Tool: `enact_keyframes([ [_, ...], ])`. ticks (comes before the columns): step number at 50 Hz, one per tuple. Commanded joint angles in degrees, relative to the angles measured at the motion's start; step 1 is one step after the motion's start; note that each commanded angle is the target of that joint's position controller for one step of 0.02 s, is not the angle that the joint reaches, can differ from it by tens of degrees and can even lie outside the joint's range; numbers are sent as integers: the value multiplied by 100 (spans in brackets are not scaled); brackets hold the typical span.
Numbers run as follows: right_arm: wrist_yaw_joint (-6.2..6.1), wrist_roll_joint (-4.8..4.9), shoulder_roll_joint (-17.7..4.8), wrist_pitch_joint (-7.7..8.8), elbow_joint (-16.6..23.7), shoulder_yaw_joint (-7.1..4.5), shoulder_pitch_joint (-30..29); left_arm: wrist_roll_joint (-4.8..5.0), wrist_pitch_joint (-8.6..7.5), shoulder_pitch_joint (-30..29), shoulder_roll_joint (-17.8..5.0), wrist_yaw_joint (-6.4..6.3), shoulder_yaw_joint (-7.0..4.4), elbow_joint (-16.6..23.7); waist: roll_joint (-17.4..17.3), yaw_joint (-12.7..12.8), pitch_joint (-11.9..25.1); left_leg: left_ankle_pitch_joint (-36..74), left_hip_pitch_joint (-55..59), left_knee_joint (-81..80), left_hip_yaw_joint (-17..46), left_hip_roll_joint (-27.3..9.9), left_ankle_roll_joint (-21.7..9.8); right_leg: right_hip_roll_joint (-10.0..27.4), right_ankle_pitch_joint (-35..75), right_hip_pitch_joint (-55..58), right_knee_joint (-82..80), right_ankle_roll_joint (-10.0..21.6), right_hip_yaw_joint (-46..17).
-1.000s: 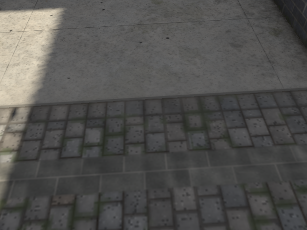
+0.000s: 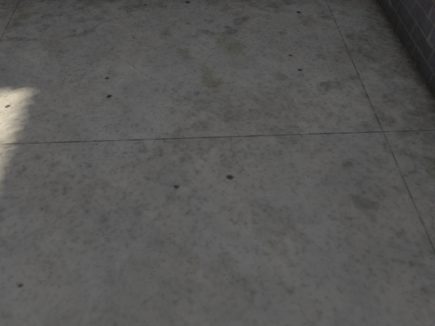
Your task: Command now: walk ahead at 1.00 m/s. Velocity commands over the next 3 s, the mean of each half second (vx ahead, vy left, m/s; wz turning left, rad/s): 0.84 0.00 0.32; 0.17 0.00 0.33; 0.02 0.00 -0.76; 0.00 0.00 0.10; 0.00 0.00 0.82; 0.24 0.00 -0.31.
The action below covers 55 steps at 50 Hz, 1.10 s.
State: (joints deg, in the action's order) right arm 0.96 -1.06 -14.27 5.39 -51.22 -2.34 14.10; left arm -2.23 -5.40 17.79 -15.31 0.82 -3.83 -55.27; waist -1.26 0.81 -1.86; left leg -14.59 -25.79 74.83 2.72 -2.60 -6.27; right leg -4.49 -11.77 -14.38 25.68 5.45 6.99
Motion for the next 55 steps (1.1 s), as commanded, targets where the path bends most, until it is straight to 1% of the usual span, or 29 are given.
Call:
enact_keyframes([
  [1, 166, -156, 4, -126, 472, 67, -12, 143, -209, 316, -199, -15, 23, 28, 262, -299, -273, 103, -1330, -446, 139, -567, 171, 1568, -483, 342, -1936, 696, -1977],
  [5, 264, -138, -120, -73, 1030, 175, -1373, 215, -312, 518, -290, 59, 36, 34, 161, -125, -780, 1703, -1056, -2742, -577, -515, 289, 922, 1291, -134, -2392, 545, -809],
  [8, 300, -21, -140, -45, 1190, 228, -1895, 299, -379, 912, -641, 33, -11, -77, 225, 62, -800, 2682, -256, -3942, -924, -203, 107, 1194, 2520, 384, -2950, 499, -665],
  [10, 241, -32, -289, -35, 1169, 202, -1833, 256, -347, 1038, -841, -3, -20, -112, 422, 27, -597, 2454, -414, -4308, -1134, 73, -98, 1351, 4537, 1603, -2451, 332, -259],
  [12, 163, -76, -544, -43, 1029, 99, -1399, 83, -206, 1146, -1002, -132, -51, -163, 798, -233, -25, 1629, 29, -4272, -1312, 602, -281, 1536, 6596, 2486, -1344, 141, 31],
  [14, 81, -42, -904, -75, 402, -101, 673, -74, 2, 858, -1152, -267, -114, -76, 967, -1231, 1051, 1104, 1986, -4263, -1224, 914, -522, 1565, 7061, 2259, 1399, 4, 231],
  [15, 16, -117, -1145, -101, 154, -230, 1639, -77, 21, 770, -1068, -288, -108, 15, 786, -1566, 1452, 616, 3180, -4204, -549, 453, -665, 1331, 5721, 1287, 3277, -67, 244],
  [16, -19, -166, -1752, -163, 147, -438, 1498, 284, -83, 1453, -119, -101, 80, 270, -1727, -674, 2163, 1314, 5399, -4586, 2896, -1417, -1785, 74, -498, -1565, 6316, -583, 14],
  [17, 26, -95, -1709, -196, 259, -499, 1148, 304, -202, 1048, -580, -138, 57, 518, -812, -724, 2679, 2284, 5657, -5290, 4178, -1630, -2096, -8, -1192, -2531, 7041, -502, -983],
  [19, -30, -10, -1175, -156, 190, -404, 657, 171, -291, -43, -511, -205, 146, 921, 457, -436, 1041, 4140, 3907, -5276, 2558, -1213, -1598, 601, -816, -2746, 6118, -434, -1101],
  [21, -102, 100, -739, -124, 124, -269, 590, -32, -97, -400, -398, -179, 169, 1149, 567, -104, 310, 5137, 2427, -5480, 1720, -664, -1262, 769, -904, -2295, 5306, -598, -1066],
  [23, -93, 153, -885, -85, 183, -271, 521, -100, 130, -329, -346, -141, 201, 1309, 430, 164, 324, 5582, 1733, -5596, 1436, -481, -1209, 831, -1089, -1896, 4446, -766, -1045],
  [25, -63, 98, -1200, -90, 286, -357, 452, -51, 208, -629, -280, -134, 262, 1569, 272, 238, 342, 6135, 1111, -5565, 1187, -115, -1079, 627, -796, -1487, 3362, -839, -760],
  [29, -32, 149, -1098, -288, 430, -420, 530, 78, 265, -1237, -311, -184, 342, 1857, -238, -66, 645, 5231, 655, -5092, 914, 599, -199, 99, 1033, -407, 1538, -748, -489],
  [32, -108, 83, -1105, -436, 547, -470, 650, 82, 236, -1235, -533, -241, 319, 1897, -340, -162, 648, 4017, 962, -4514, 1516, 590, 144, -12, 1357, -41, 684, -712, -757],
  [34, -175, 74, -1123, -424, 669, -482, 468, 30, 88, -559, -731, -291, 257, 1661, -290, 170, 669, 3755, 1304, -3438, 1588, 625, 319, 170, 1976, 441, -177, -514, -920],
  [35, -176, 135, -921, -377, 809, -424, 627, -8, -17, -47, -991, -322, 203, 1581, 155, 271, 1056, 2240, 1028, -2156, 1317, 832, 452, 1082, 3834, 1297, -106, -240, -1567],
  [36, -249, 252, -447, -392, 874, -351, 1560, -29, 22, 11, -1200, -294, 180, 1727, 1325, -172, 1808, -2813, 148, -324, 541, 1605, 586, 3075, 7375, 2377, 517, 710, -3217],
  [37, -291, 80, -755, -460, 778, -336, 2135, 120, 114, -114, -1115, -252, 93, 1785, 1386, -355, 2525, -2615, -211, 344, 399, 1263, 543, 3537, 6602, 2382, 311, 1362, -4450],
  [38, -269, -81, -977, -579, 616, -371, 1684, 175, 168, -522, -637, -245, 181, 1954, 563, -298, 1997, -1994, -307, 593, 442, 1032, 613, 3027, 5146, 1713, 34, 1329, -4056],
  [39, -209, -132, -927, -627, 735, -348, 1053, 157, 202, -703, -316, -244, 287, 1917, 310, -206, 1409, -1680, -327, 307, 455, 991, 664, 2466, 4314, 1071, -190, 1091, -3350],
  [41, -100, -54, -597, -755, 824, -220, 697, 74, 219, -708, -235, -224, 351, 1691, 560, -255, 980, -1454, 94, -621, 668, 852, 733, 1789, 3522, 303, -481, 721, -2524],
  [43, -81, -48, -445, -877, 807, -115, 829, 51, 272, -765, -422, -143, 299, 1500, 933, -495, 890, -1451, 765, -1852, 78, 785, 765, 1289, 3161, -150, -626, 472, -2155],
  [46, -189, 7, -551, -948, 948, -62, 413, 59, 455, -471, -924, -70, 33, 1476, 1111, -296, 831, -1603, 840, -2710, -156, 904, 698, 1216, 1870, -91, -849, 550, -2696],
  [51, -276, 49, -653, -793, 992, -30, 629, 153, 765, -743, -961, 14, -204, 1657, 1179, -579, 471, -546, 2261, -4977, -198, 1007, 282, 792, -1068, -1260, -1440, -77, -3117],
  [52, -341, -33, -989, -724, 965, -106, 923, 196, 759, -766, -816, 5, -196, 1741, 925, -656, 445, -837, 3021, -5721, 221, 487, 76, 398, -1434, -1952, -1196, -565, -2731],
  [53, -414, -107, -1660, -702, 1069, -281, 865, 323, 720, -851, -394, 18, -126, 2020, -786, -624, 509, -1937, 3103, -6448, 2090, -1267, -493, -345, -1889, -2760, 557, -880, -1640],
  [54, -441, -165, -1558, -723, 1292, -266, -247, 120, 689, -631, -627, -53, -193, 1858, -1017, -325, -66, -1120, 1695, -6721, 2591, -2256, -893, -203, -1896, -2788, 2199, -830, -1083],
  [55, -447, -125, -985, -680, 1447, -103, -603, 63, 720, -453, -936, -48, -317, 1706, -348, -25, -74, -89, 1085, -6503, 1877, -1890, -906, 137, -1616, -2059, 3137, -790, -1141],
])
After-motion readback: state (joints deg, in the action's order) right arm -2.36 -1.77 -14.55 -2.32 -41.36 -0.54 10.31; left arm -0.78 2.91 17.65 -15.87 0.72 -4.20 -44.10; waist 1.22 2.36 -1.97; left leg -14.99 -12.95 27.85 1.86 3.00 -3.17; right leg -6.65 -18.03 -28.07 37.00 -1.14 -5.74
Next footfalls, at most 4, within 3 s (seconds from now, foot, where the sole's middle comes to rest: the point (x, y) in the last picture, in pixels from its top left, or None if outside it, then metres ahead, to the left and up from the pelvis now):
0.30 left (196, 311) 0.53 0.10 -0.77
0.70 right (220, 223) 0.84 0.03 -0.77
1.04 left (178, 269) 0.66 0.16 -0.77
1.44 right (250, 260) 0.70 -0.07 -0.77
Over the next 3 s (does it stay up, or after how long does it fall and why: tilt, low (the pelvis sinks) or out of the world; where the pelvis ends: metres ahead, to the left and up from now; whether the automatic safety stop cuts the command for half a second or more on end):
stays up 0.78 0.02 0.01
